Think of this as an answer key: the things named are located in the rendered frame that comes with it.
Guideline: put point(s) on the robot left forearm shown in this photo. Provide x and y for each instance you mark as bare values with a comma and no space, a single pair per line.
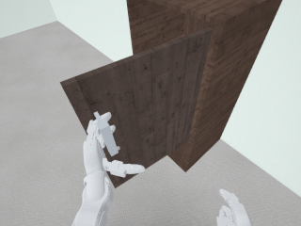
97,197

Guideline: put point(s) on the handle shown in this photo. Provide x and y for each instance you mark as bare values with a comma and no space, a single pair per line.
107,135

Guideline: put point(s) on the cupboard door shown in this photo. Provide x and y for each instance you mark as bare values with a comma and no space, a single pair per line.
152,98

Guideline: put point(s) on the robot left hand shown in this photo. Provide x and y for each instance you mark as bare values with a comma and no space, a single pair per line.
93,153

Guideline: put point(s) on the robot right hand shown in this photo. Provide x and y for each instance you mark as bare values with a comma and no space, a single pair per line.
236,215

